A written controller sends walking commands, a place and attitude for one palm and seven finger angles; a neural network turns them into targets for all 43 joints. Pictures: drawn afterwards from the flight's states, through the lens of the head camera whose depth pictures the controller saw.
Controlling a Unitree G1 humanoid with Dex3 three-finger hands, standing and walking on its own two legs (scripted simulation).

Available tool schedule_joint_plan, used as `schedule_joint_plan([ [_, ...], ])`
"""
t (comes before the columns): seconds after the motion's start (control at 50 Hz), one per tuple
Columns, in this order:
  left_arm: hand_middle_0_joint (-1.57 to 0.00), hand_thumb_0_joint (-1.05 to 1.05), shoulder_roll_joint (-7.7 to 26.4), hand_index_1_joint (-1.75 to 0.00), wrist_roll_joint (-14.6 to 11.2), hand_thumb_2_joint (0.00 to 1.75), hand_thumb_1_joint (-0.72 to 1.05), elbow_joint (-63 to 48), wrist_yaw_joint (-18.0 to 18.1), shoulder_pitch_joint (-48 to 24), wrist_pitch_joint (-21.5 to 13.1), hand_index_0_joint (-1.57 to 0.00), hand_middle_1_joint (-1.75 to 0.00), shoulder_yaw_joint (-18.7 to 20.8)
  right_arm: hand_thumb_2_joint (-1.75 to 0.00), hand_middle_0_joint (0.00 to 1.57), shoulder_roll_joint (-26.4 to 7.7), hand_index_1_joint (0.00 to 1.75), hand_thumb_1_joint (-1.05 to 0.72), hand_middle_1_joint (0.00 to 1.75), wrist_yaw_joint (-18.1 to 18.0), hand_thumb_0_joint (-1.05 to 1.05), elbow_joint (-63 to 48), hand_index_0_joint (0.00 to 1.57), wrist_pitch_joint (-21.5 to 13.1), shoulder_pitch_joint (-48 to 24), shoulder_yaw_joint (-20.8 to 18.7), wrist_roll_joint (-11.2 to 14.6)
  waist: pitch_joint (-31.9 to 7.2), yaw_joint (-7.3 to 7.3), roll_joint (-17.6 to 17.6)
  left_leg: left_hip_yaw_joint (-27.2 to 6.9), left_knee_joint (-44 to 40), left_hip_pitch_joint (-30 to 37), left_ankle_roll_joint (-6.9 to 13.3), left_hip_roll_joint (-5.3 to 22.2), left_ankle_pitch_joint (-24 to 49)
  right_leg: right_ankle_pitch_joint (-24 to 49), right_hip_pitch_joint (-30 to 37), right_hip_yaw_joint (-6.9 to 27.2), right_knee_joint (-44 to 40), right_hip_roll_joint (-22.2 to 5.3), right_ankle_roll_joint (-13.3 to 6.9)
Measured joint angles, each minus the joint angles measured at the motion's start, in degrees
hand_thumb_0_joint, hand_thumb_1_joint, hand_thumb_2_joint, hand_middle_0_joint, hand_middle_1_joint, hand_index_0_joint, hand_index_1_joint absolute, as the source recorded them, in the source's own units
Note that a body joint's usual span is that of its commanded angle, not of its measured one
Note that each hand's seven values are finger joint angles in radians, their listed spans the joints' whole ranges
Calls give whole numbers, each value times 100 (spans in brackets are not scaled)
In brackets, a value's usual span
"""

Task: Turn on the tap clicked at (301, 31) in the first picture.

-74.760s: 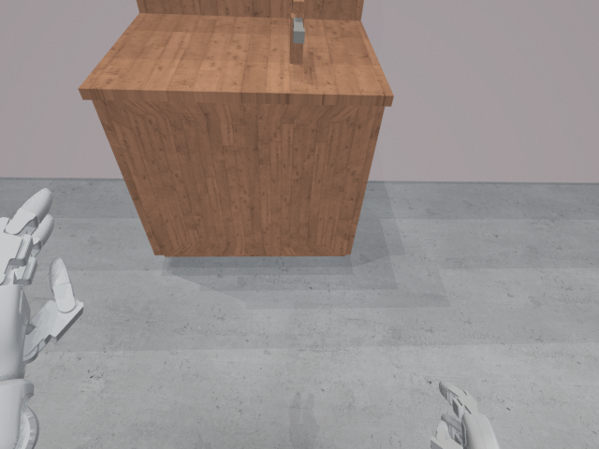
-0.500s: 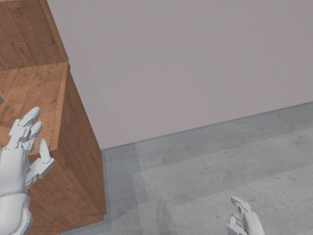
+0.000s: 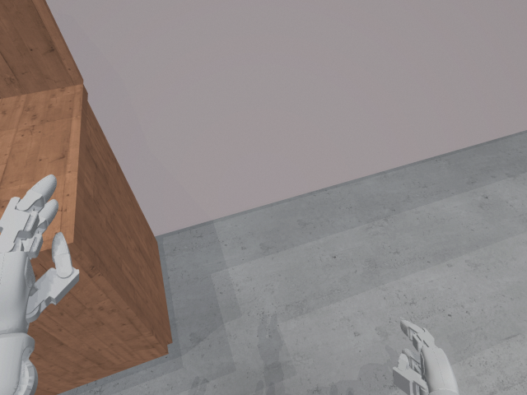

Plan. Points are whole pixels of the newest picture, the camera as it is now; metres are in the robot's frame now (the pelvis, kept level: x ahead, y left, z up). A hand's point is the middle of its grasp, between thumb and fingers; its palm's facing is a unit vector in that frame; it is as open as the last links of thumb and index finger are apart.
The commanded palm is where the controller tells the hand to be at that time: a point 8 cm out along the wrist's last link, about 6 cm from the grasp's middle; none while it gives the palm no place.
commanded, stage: step back with the hand held close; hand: left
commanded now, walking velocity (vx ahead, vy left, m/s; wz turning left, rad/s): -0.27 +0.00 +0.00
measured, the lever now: out of the picture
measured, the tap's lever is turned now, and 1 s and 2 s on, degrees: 62 62 62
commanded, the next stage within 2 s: stop stepping back and stand still in 0.74 s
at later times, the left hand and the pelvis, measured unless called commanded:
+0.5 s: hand (22, 346) +0.14 +0.24 +0.16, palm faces +0.39 -0.83 -0.39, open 7.4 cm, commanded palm +0.08 +0.28 +0.18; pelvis -0.09 +0.01 +0.00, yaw -2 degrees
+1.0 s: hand out of the picture -0.01 +0.24 +0.17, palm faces +0.38 -0.83 -0.41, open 7.4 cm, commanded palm -0.06 +0.29 +0.18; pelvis -0.22 +0.01 +0.00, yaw -1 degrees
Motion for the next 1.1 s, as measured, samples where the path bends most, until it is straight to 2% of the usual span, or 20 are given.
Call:
schedule_joint_plan([
  [0.16,-21,2,230,-30,17,90,89,-348,121,116,-38,-22,-31,223,-90,20,54,30,-91,30,-38,1,-75,20,123,67,-19,55,101,-117,-147,54,439,-434,135,-92,-41,-101,-484,20,562,-122,106],
  [0.22,-21,2,255,-30,41,90,89,-427,176,129,-68,-22,-31,316,-90,20,131,30,-91,30,-38,1,-100,20,93,118,34,33,128,-72,-236,143,406,-515,195,-117,52,-35,-642,97,643,-162,169],
  [0.28,-21,2,217,-30,86,90,89,-399,223,34,-72,-22,-31,368,-90,20,235,30,-91,30,-28,1,-96,20,-45,167,66,-46,170,-17,-248,198,283,-559,251,-125,212,-587,-832,262,1185,-141,233],
  [0.34,-21,2,106,-30,97,90,89,-319,263,-66,-35,-21,-31,360,-90,20,341,30,-91,30,30,1,3,20,-195,212,96,-67,129,15,-174,160,44,-591,250,-95,453,-953,-739,350,1520,-113,253],
  [0.4,-20,2,8,-30,60,90,89,-319,288,-22,51,-21,-31,346,-90,21,426,30,-91,30,84,1,76,20,-286,221,173,-58,21,44,-127,164,-239,-644,206,-33,712,-982,-352,318,1060,-140,256],
  [0.46,-20,2,-22,-30,29,90,89,-389,275,11,97,-21,-31,318,-90,21,442,30,-90,30,134,1,75,20,-318,142,247,-48,-31,85,-115,211,-287,-836,117,46,878,-367,24,280,142,-181,183],
  [0.48,-20,2,-51,-30,24,90,89,-385,262,-19,94,-21,-31,268,-90,21,420,30,-90,30,141,1,110,20,-305,82,245,-50,22,68,-58,181,-206,-879,49,98,755,-257,10,254,132,-132,194],
  [0.52,-20,2,-41,-30,17,90,89,-381,218,-50,82,-21,-31,130,-90,21,389,30,-90,31,135,1,178,20,-272,74,218,-14,22,24,-92,74,351,-999,-101,55,35,-261,-40,218,207,-153,209],
  [0.58,-21,2,27,-30,61,90,89,-422,147,34,38,-21,-31,60,-90,21,307,30,-90,31,80,1,215,20,-197,148,179,1,-104,-62,-265,-61,1482,-1077,-200,-35,-753,-293,-169,204,309,-272,217],
  [0.62,-21,1,98,-30,111,90,89,-437,141,72,-12,-22,-31,108,-90,21,239,30,-90,30,12,1,218,20,-154,176,146,-3,-147,-137,-376,-59,1639,-899,-235,10,-972,-261,-252,175,343,-351,233],
  [0.66,-21,1,159,-30,149,90,88,-478,161,62,-33,-22,-31,185,-90,21,144,30,-91,30,-62,1,186,20,-117,189,101,-9,-143,-197,-429,-43,1212,-569,-251,107,-812,-218,-356,118,390,-409,276],
  [0.7,-21,1,205,-30,150,90,88,-584,196,24,-45,-22,-31,262,-90,21,18,30,-91,30,-134,1,108,20,-93,180,32,-2,-85,-230,-381,-31,403,-165,-249,219,-252,-207,-507,38,526,-417,346],
  [0.74,-21,1,302,-30,105,90,88,-611,230,-55,-79,-22,-31,384,-90,20,68,30,-91,30,-160,1,105,20,-53,59,-52,31,98,-144,-572,100,227,-126,-162,112,-269,-116,-673,165,708,-522,387],
  [0.8,-21,2,283,-30,33,90,89,-614,237,26,-78,-21,-31,483,-90,20,200,30,-91,30,-71,1,12,20,-180,-33,-62,-43,229,-51,-564,207,39,-142,-78,193,-24,-920,-992,369,1610,-294,396],
  [0.88,-20,2,96,-30,19,90,89,-671,242,33,13,-21,-31,300,-90,20,380,30,-91,30,85,1,7,20,-433,-29,10,-23,224,15,-373,172,-335,-159,-84,359,417,-1127,-1034,271,2307,-39,446],
  [0.94,-20,2,26,-30,-11,90,89,-699,237,118,112,-21,-31,195,-90,20,483,30,-91,30,146,1,1,20,-471,1,126,3,108,-19,-277,135,-488,-264,-125,399,669,-1159,-696,141,1876,-25,438],
  [1.0,-20,2,179,-30,-9,90,89,-686,247,248,209,-21,-31,250,-90,21,581,30,-90,30,140,1,-60,20,-409,90,244,-15,-58,-74,-357,170,-375,-495,-154,285,615,-940,22,52,479,-171,281],
  [1.02,-20,2,193,-30,15,90,89,-640,239,243,203,-21,-31,270,-90,21,574,30,-90,30,142,1,-44,20,-367,79,256,-31,-78,-55,-344,185,-111,-656,-182,280,261,-531,45,47,233,-184,86],
  [1.04,-20,2,152,-30,33,90,89,-566,222,202,213,-21,-31,232,-90,21,522,30,-90,31,135,1,36,20,-320,67,252,-57,-70,-44,-252,73,320,-811,-200,271,-124,-327,8,9,252,-152,-21],
  [1.1,-21,2,18,-30,38,90,89,-294,201,177,137,-21,-31,110,-90,21,361,30,-90,31,105,1,382,20,-237,201,224,-78,-236,11,-198,-139,1814,-1138,-252,55,-423,-133,35,18,103,-192,-50],
])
